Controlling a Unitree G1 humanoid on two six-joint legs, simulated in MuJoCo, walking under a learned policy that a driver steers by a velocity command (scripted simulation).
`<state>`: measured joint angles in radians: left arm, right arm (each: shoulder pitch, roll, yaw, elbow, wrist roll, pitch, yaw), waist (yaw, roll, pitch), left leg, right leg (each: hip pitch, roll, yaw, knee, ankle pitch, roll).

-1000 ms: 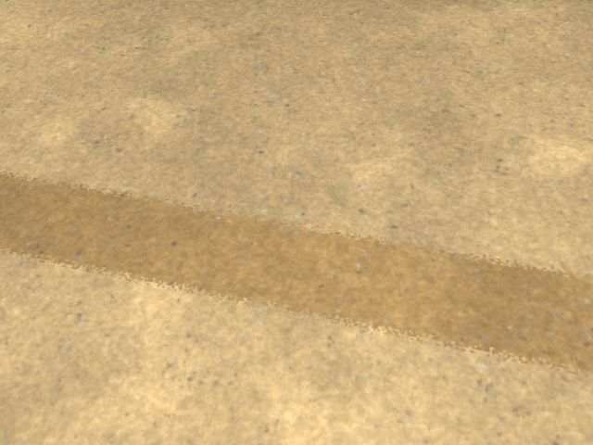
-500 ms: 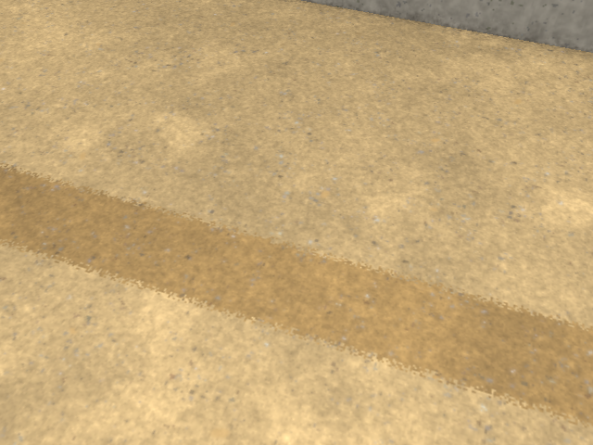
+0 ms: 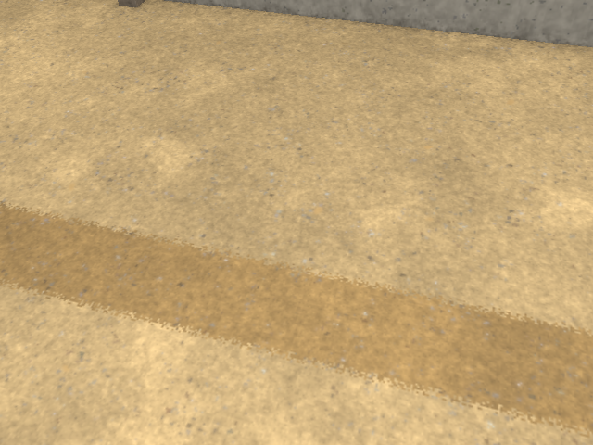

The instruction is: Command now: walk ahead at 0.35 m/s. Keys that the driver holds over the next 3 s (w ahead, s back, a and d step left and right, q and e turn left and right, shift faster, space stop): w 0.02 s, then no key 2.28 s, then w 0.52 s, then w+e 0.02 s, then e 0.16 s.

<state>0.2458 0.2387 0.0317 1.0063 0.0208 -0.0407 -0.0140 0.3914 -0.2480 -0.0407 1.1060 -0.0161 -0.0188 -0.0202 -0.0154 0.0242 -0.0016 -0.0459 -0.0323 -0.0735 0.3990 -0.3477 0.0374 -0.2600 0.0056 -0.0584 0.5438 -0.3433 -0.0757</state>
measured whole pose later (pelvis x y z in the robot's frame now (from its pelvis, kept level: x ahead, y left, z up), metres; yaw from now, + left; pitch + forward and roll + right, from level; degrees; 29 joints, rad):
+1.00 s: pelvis +0.18 -0.05 +0.01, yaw +0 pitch -1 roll +0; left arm 0.33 0.12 -0.02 1.14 0.01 -0.02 0.05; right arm 0.28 -0.14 0.00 1.15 -0.01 -0.01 -0.04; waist -0.01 0.00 0.03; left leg -0.20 -0.02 0.05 0.39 -0.17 0.03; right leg -0.08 0.03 -0.02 0.39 -0.28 -0.04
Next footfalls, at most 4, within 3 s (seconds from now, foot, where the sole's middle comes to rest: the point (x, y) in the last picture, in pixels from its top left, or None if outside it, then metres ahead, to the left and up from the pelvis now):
0.42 left None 0.25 0.05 -0.77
0.66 right None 0.18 -0.14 -0.77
2.70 left None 0.42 0.07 -0.77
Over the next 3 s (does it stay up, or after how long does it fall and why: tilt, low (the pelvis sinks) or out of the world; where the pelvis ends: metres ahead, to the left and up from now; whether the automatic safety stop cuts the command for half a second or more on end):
stays up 0.44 0.01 0.01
